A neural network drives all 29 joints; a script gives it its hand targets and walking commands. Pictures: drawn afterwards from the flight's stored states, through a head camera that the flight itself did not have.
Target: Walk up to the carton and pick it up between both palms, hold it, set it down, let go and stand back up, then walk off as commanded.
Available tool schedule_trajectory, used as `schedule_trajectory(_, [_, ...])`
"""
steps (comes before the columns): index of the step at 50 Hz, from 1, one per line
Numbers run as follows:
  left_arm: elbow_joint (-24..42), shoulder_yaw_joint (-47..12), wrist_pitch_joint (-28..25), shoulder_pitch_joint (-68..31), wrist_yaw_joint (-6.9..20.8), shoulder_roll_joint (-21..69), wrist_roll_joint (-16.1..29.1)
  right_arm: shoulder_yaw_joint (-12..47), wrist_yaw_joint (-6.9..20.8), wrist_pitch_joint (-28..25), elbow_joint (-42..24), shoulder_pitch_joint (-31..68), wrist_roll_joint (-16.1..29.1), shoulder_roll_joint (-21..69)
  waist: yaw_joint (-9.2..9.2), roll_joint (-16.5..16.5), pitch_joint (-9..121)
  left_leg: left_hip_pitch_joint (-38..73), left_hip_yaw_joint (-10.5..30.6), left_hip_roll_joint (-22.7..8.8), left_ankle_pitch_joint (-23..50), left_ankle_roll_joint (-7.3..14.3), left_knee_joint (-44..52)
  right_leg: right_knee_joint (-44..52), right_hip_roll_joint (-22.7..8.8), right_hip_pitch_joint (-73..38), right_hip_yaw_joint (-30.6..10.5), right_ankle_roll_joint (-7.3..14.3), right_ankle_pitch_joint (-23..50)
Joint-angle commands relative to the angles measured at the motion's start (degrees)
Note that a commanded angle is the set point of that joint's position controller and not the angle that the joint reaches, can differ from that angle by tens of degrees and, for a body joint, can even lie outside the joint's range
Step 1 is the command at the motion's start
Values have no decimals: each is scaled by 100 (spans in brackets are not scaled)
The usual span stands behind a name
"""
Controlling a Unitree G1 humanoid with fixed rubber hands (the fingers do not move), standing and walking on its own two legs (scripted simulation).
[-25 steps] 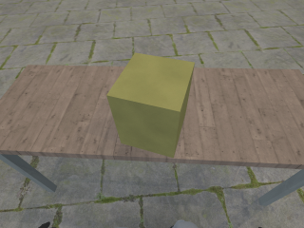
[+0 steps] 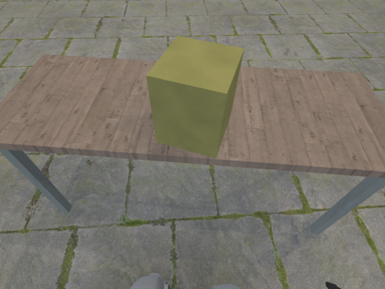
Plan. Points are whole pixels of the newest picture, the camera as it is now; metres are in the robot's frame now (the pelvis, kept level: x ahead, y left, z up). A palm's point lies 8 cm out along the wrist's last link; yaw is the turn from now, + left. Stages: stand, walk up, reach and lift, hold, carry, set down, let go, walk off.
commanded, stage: walk off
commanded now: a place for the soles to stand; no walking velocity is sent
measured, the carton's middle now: (197, 98) +0.63 -0.01 +0.01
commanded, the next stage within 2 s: none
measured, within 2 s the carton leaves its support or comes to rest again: neither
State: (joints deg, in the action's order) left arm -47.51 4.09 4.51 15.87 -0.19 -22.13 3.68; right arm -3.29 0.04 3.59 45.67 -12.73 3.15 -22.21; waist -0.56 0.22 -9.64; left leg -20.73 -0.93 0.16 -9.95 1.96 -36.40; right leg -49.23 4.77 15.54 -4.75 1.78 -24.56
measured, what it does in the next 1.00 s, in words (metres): walks backwards: right foot, then left foot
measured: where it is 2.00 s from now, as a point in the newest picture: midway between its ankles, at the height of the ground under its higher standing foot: outside the picture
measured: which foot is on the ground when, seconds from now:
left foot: down 0.00-0.06, up 0.08-0.70, down 0.72-1.00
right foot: up 0.00-0.02, down 0.04-0.72, up 0.74-1.00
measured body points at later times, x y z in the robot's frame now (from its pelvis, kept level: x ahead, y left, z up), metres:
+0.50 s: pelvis -0.11 -0.02 +0.01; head -0.07 -0.08 +0.45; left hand -0.01 +0.31 -0.06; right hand -0.03 -0.33 -0.14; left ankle -0.11 +0.12 -0.64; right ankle +0.00 -0.10 -0.72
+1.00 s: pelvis -0.23 +0.08 +0.01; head -0.17 +0.14 +0.46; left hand -0.13 +0.39 -0.14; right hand -0.18 -0.26 -0.06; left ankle -0.15 +0.14 -0.71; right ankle -0.26 -0.09 -0.62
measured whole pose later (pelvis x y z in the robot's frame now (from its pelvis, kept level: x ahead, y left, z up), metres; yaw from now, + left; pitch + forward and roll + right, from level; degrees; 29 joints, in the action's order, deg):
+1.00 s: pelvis -0.23 +0.08 +0.01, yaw +0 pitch -4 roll -5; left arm -46.0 4.5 4.1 13.0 -0.9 -24.0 3.6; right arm -3.8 0.4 3.5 46.0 -15.8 3.2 -23.0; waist 1.8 -3.2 -11.5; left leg -18.8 1.8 1.6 -12.9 3.4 -35.7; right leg -68.5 10.1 22.7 -10.2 2.6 -22.7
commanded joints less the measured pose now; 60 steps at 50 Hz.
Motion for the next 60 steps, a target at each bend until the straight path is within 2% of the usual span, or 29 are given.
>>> schedule_trajectory(1, [75,446,-233,686,-10,-1215,-542,-460,-100,-53,-804,627,-510,-1404,-226,474,167,-1125,1565,-1024,-2369,514,847,1793,-454,-303,-539,410,-617])
schedule_trajectory(3, [561,577,-338,209,-19,-1953,-710,-440,-116,1,-827,557,-509,-1246,-225,-1257,-180,-1498,445,569,-2316,-90,-2467,3848,-2266,1097,-3594,897,-1417])
schedule_trajectory(4, [726,577,-358,-308,-95,-2066,-707,-429,-177,14,-721,497,-560,-1326,-166,-886,-251,-945,1299,628,-2065,2,-3218,3875,-2420,1826,-3913,790,-1312])
schedule_trajectory(5, [729,560,-398,-779,-131,-1872,-684,-513,-187,45,-482,251,-508,-1394,19,-385,-413,-946,1711,714,-1586,68,-3566,3909,-2131,1954,-3480,495,-1769])
schedule_trajectory(6, [738,427,-453,-942,-164,-1647,-656,-502,-164,84,-383,4,-439,-1436,148,-650,-560,-1066,1611,613,-1167,24,-3573,3837,-1502,1771,-2577,73,-1629])
schedule_trajectory(7, [706,441,-431,-987,-138,-1542,-688,-473,-124,72,-286,-196,-437,-1349,178,-1295,-351,-1092,1517,834,-1113,-71,-3444,3737,-1228,925,-2125,-18,-1139])
schedule_trajectory(8, [697,455,-449,-978,-113,-1257,-682,-424,-118,54,-224,-333,-408,-1306,218,-966,-216,-913,1373,765,-1075,-50,-3581,3467,-1244,763,-1740,41,-422])
schedule_trajectory(11, [760,498,-447,-374,-102,-1335,-656,-372,-127,32,-218,-290,-358,-1373,-105,-1164,481,-1130,1256,843,-1472,-188,-3432,2918,-1285,-639,-1975,552,459])
schedule_trajectory(13, [728,471,-484,-4,-144,-1255,-565,-415,-174,3,-284,-417,-415,-1311,-88,-672,994,-1260,1462,770,-1371,-133,-3313,2763,-1441,-1421,-2176,402,950])
schedule_trajectory(16, [866,521,-456,-9,-190,-1332,-606,-348,-200,-24,-284,-118,-392,-1259,-272,-1120,1120,-1129,1356,704,-1571,-177,-3165,2729,-1591,-1070,-2361,596,1141])
schedule_trajectory(19, [857,521,-383,-165,-163,-1289,-586,-407,-168,39,-297,-362,-483,-1286,-142,-888,785,-859,1157,667,-1607,-159,-3484,2900,-1566,-299,-2286,609,690])
schedule_trajectory(22, [1008,640,-388,-640,-144,-1466,-620,-500,-78,90,-113,-732,-509,-1546,99,-929,441,-558,980,771,-1323,-84,-3658,3562,-1573,536,-2156,451,-1409])
schedule_trajectory(25, [1152,657,-330,-851,-131,-1514,-694,-457,-56,106,-167,-921,-529,-1454,173,-1340,597,-173,794,468,-1587,-125,-3235,3473,-1575,824,-2022,872,-1387])
schedule_trajectory(27, [1034,608,-316,-608,-146,-1549,-710,-426,-45,105,-134,-914,-538,-1405,97,-1052,624,-134,715,424,-1658,-78,-2774,3426,-1822,853,-2357,969,-1465])
schedule_trajectory(29, [1132,611,-227,-1008,-144,-1533,-735,-472,42,109,-70,-1204,-509,-1349,282,-1608,550,459,290,207,-1710,21,-2000,3707,-1846,1301,-2011,854,-1316])
schedule_trajectory(33, [1095,556,-192,-1010,-96,-1611,-724,-539,77,13,227,-1605,-496,-1332,394,-1395,884,1295,64,9,-1754,139,-323,3170,-1549,1320,-1595,530,-1251])
schedule_trajectory(34, [1037,505,-193,-1153,-114,-1614,-715,-601,86,-25,430,-1827,-546,-1364,674,-870,1088,1611,128,-58,-1285,202,198,2586,-1312,1629,-1388,433,-1158])
schedule_trajectory(35, [1016,425,-143,-911,-135,-1204,-602,-583,35,-34,305,-1740,-660,-1382,704,39,1006,1386,725,-166,-1344,390,494,1189,-645,1855,-994,275,-1635])
schedule_trajectory(36, [956,299,-81,-597,-150,-762,-502,-614,-5,-88,-99,-1134,-763,-1634,523,1647,865,284,2935,-1353,-2699,669,1960,-1161,632,2020,-157,42,-1126])
schedule_trajectory(38, [917,497,-135,-811,-265,-1612,-437,-673,-62,-178,-769,218,-641,-2277,311,1415,49,-1810,4102,-2002,-3760,911,2800,-2592,701,1526,-835,-53,-798])
schedule_trajectory(39, [719,515,-148,-675,-292,-1602,-450,-547,-173,-198,-692,738,-622,-1995,16,747,-210,-1769,3549,-1682,-3400,539,2657,-2942,780,1547,-1124,-28,-365])
schedule_trajectory(40, [442,447,-121,-162,-260,-1523,-419,-485,-183,-214,-739,905,-584,-1680,-167,845,-119,-1431,2560,-1390,-2880,210,2351,-3052,721,1529,-1026,-86,142])
schedule_trajectory(42, [327,399,-148,82,-178,-1387,-487,-478,-126,-237,-680,528,-577,-1365,71,854,474,-272,2053,-1018,-2344,84,2164,-2788,638,1308,-579,-168,329])
schedule_trajectory(45, [383,392,-101,10,-146,-1371,-438,-488,-171,-272,-598,48,-471,-1343,270,623,868,1230,2298,-1026,-1658,-31,1949,-2207,530,1858,-818,-270,295])
schedule_trajectory(50, [142,358,-130,289,-95,-1217,-455,-535,-104,-282,-519,6,-461,-1302,275,1382,650,935,2120,-739,-3395,-423,2441,-1321,298,1176,-535,-221,400])
schedule_trajectory(53, [85,325,-170,369,-62,-1220,-501,-477,-138,-370,-643,35,-418,-1163,286,822,518,1107,2196,-758,-3008,-526,2474,-908,289,1126,-492,-199,299])
schedule_trajectory(54, [-85,337,-156,554,-74,-1190,-453,-493,-122,-345,-610,131,-445,-1133,156,1059,723,821,2052,-768,-3140,-267,2437,-704,179,872,-414,-182,245])
schedule_trajectory(57, [-183,342,-162,605,-41,-1164,-505,-459,-125,-376,-575,302,-489,-1056,113,940,749,690,1828,-675,-3049,-361,2430,-398,249,374,-1,-215,87])
schedule_trajectory(60, [-185,350,-164,742,3,-1105,-460,-514,-107,-290,-558,372,-505,-1296,37,1229,705,90,1873,-1003,-3149,247,2474,-143,119,-27,208,-211,-285])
